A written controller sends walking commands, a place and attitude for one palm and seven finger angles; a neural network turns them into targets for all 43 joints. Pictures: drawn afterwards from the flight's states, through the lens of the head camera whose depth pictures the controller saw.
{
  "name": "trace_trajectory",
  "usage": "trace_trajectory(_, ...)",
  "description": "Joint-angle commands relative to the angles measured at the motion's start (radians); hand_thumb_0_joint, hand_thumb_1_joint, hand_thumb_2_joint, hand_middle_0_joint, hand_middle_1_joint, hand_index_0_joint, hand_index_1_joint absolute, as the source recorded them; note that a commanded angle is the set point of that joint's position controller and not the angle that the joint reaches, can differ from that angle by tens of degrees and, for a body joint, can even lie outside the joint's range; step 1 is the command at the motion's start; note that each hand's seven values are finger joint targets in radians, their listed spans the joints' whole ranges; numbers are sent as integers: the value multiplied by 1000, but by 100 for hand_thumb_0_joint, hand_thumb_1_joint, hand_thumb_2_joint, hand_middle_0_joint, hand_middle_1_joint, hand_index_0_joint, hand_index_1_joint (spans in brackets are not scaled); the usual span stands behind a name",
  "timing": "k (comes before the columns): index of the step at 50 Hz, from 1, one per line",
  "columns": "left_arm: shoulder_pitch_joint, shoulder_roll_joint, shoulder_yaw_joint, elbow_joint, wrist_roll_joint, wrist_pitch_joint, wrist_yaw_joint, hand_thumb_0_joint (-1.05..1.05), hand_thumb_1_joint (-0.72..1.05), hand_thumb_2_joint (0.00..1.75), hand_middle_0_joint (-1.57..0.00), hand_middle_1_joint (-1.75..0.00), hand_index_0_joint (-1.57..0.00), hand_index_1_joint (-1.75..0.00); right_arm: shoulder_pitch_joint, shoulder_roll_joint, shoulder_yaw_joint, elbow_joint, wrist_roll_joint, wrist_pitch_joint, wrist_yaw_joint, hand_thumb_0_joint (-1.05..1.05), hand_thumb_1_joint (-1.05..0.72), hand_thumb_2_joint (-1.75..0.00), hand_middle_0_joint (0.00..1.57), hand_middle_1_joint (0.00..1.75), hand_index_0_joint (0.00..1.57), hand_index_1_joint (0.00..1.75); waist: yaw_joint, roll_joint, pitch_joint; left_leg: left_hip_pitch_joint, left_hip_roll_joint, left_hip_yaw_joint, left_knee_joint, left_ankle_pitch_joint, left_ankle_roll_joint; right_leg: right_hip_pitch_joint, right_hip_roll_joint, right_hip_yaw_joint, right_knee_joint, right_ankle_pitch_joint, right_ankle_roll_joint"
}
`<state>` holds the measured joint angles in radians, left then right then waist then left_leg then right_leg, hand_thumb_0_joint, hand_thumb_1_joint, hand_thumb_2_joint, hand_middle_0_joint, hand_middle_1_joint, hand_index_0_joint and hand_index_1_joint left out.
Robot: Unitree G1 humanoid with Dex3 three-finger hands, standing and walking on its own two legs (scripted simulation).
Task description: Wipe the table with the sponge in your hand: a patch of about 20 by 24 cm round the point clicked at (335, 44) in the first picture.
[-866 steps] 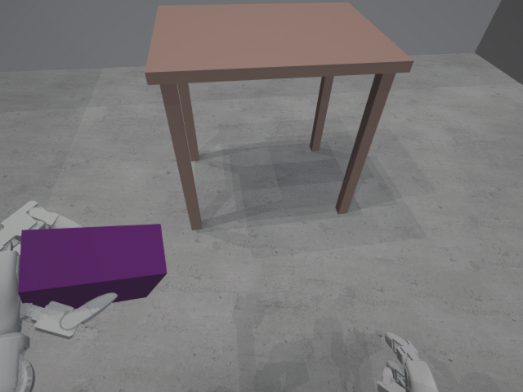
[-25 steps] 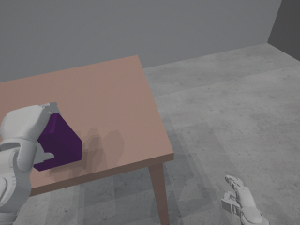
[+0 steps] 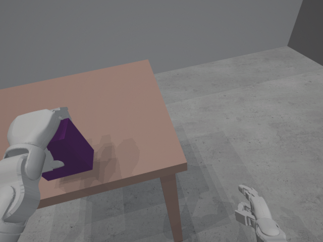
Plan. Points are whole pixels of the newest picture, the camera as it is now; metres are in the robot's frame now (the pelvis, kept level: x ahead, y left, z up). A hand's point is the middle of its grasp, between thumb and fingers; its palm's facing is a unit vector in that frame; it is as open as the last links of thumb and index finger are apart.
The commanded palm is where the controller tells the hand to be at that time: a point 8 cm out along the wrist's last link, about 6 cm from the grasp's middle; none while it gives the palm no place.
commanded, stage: move the sponge above the wiping area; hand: left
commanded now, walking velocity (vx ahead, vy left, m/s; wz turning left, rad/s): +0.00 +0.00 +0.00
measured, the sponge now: (62, 156) +0.25 +0.29 +0.12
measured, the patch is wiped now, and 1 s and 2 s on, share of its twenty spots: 0.00 0.00 0.20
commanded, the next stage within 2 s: lower the sponge onto the table in 0.04 s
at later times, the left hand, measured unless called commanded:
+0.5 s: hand (51, 141) +0.25 +0.29 +0.17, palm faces +0.09 -0.03 -1.00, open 10.1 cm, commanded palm +0.22 +0.29 +0.24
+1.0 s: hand (56, 150) +0.24 +0.29 +0.15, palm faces +0.08 -0.05 -0.99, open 10.1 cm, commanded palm +0.22 +0.29 +0.22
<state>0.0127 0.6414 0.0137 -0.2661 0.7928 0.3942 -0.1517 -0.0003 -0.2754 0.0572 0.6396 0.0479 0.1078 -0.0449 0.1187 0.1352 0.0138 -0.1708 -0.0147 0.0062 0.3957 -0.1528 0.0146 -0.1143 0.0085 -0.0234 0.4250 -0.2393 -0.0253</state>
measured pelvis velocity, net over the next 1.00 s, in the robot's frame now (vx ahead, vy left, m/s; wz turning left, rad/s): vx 0.01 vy -0.01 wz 0.01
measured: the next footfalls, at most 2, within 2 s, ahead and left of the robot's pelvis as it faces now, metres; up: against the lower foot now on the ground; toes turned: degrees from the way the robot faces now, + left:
none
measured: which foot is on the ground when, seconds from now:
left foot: down 0.00-1.00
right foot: down 0.00-1.00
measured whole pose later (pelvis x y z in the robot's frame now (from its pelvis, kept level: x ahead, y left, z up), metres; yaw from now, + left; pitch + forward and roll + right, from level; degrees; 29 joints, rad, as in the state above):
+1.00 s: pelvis +0.01 -0.01 +0.00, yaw +0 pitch -4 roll +0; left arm 0.09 0.61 0.01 -0.26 0.80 0.37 -0.10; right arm 0.02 -0.28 0.04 0.65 0.04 0.11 -0.06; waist 0.12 0.13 0.02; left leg -0.16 -0.01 0.00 0.40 -0.17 0.01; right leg -0.09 0.01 -0.03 0.42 -0.26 -0.03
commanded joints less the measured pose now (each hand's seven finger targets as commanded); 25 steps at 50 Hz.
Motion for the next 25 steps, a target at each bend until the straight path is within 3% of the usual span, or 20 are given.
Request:
trace_trajectory(1,-223,288,210,-154,24,-9,41,0,10,130,-120,-160,-120,-160,-214,-96,-37,-176,0,-48,-8,0,-90,-90,20,30,20,30,10,-81,-201,50,-19,-28,-37,113,23,31,16,51,-64,110,-29)
trace_trajectory(2,-217,313,232,-161,21,-16,43,0,10,130,-120,-160,-120,-160,-210,-100,-41,-175,0,-47,-9,0,-90,-90,20,30,20,30,12,-65,-202,53,-22,-29,-35,113,25,32,16,54,-67,113,-28)
trace_trajectory(3,-219,300,221,-173,17,-22,44,0,10,130,-120,-160,-120,-160,-213,-95,-40,-179,0,-48,-11,0,-90,-90,20,30,20,30,11,-61,-199,56,-24,-25,-33,113,25,30,14,51,-67,115,-26)
trace_trajectory(4,-232,318,237,-196,20,-19,46,0,10,130,-120,-160,-120,-160,-240,-92,-34,-185,6,-55,-13,0,-90,-90,20,30,20,30,13,-46,-196,60,-26,-34,-30,104,24,14,28,78,-71,90,-36)
trace_trajectory(6,-250,264,186,-177,12,-37,51,0,10,130,-120,-160,-120,-160,-204,-93,-41,-175,1,-63,-19,0,-90,-90,20,30,20,30,-6,-62,-185,73,-22,-25,-28,102,26,4,18,51,-76,97,-25)
trace_trajectory(7,-234,295,214,-165,13,-42,53,0,10,130,-120,-160,-120,-160,-194,-100,-47,-169,0,-62,-19,0,-90,-90,20,30,20,30,-1,-62,-184,69,-23,-30,-34,99,25,11,18,51,-78,99,-26)
trace_trajectory(8,-232,284,201,-174,11,-45,51,0,10,130,-120,-160,-120,-160,-203,-98,-46,-174,0,-62,-23,0,-90,-90,20,30,20,30,1,-54,-182,70,-26,-26,-31,99,27,13,14,54,-79,105,-24)
trace_trajectory(9,-235,301,221,-169,16,-38,51,0,10,130,-120,-160,-120,-160,-229,-94,-38,-177,4,-68,-24,0,-90,-90,20,30,20,30,4,-49,-174,62,-27,-35,-26,93,24,1,25,86,-80,90,-36)
trace_trajectory(10,-248,289,204,-160,19,-42,53,0,10,130,-120,-160,-120,-160,-199,-97,-40,-171,1,-68,-24,0,-90,-90,20,30,20,30,-5,-74,-182,60,-26,-25,-27,100,25,13,14,56,-76,97,-25)
trace_trajectory(13,-271,299,204,-154,20,-50,56,0,10,130,-120,-160,-120,-160,-194,-101,-48,-165,-1,-66,-29,0,-90,-90,20,30,20,30,-3,-58,-186,73,-29,-27,-33,94,27,12,16,50,-84,93,-22)
trace_trajectory(14,-283,309,212,-151,25,-39,56,0,10,130,-120,-160,-120,-160,-229,-98,-37,-172,4,-70,-31,0,-90,-90,20,30,20,30,1,-37,-169,66,-30,-35,-35,80,24,-3,27,79,-88,65,-35)
trace_trajectory(16,-301,292,193,-131,25,-52,58,0,10,130,-120,-160,-120,-160,-197,-100,-43,-160,-1,-71,-30,0,-90,-90,20,30,20,30,-8,-48,-187,72,-27,-27,-35,90,25,14,17,52,-85,85,-26)
trace_trajectory(19,-271,331,238,-129,27,-42,56,0,10,130,-120,-160,-120,-160,-227,-99,-38,-165,2,-67,-28,0,-90,-90,20,30,20,30,9,-38,-192,62,-33,-34,-31,103,24,23,25,88,-81,98,-38)
trace_trajectory(20,-274,298,210,-143,21,-48,57,0,10,130,-120,-160,-120,-160,-208,-95,-38,-170,-2,-68,-24,0,-90,-90,20,30,20,30,4,-56,-210,63,-28,-24,-32,112,23,41,10,58,-72,111,-29)
trace_trajectory(23,-241,302,221,-126,14,-44,54,0,10,130,-120,-160,-120,-160,-200,-101,-46,-167,-5,-62,-22,0,-90,-90,20,30,20,30,7,-58,-197,59,-28,-21,-26,121,24,38,10,60,-73,140,-25)
trace_trajectory(24,-213,322,248,-113,17,-31,53,0,10,130,-120,-160,-120,-160,-222,-101,-41,-170,1,-63,-21,0,-90,-90,20,30,20,30,12,-58,-175,46,-29,-30,-27,107,23,21,23,86,-76,111,-34)
trace_trajectory(25,-219,276,204,-113,14,-32,50,0,10,130,-120,-160,-120,-160,-202,-100,-39,-171,-2,-62,-19,0,-90,-90,20,30,20,30,2,-71,-191,49,-25,-18,-22,119,22,32,8,60,-67,134,-26)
